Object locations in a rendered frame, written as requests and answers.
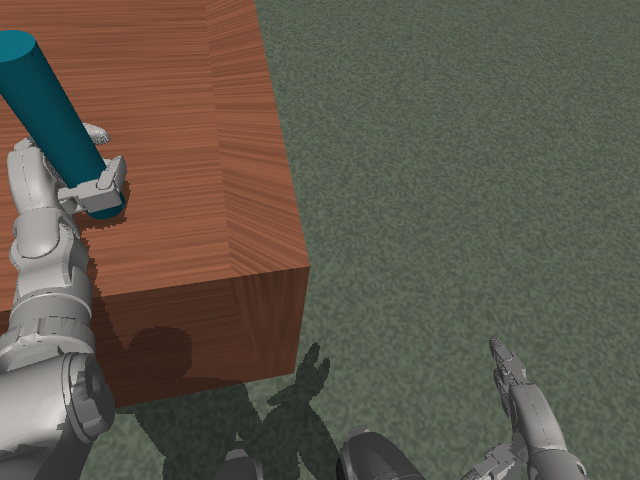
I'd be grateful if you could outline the right robot hand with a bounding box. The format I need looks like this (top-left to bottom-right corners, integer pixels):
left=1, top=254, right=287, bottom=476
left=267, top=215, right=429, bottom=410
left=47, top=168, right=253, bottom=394
left=460, top=337, right=568, bottom=480

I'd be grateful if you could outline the left robot arm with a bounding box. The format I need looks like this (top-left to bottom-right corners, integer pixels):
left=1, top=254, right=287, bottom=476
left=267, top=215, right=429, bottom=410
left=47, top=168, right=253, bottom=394
left=0, top=208, right=115, bottom=480

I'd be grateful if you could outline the can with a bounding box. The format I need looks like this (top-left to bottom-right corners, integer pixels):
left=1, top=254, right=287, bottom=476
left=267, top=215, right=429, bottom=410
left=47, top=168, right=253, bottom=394
left=0, top=30, right=125, bottom=220

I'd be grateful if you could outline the left robot hand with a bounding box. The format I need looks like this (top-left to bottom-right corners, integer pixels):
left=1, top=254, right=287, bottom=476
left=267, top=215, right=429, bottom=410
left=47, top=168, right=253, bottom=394
left=7, top=122, right=127, bottom=219

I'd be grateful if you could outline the right robot arm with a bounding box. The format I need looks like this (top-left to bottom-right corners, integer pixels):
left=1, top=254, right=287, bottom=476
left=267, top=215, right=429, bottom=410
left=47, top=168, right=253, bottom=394
left=527, top=449, right=591, bottom=480

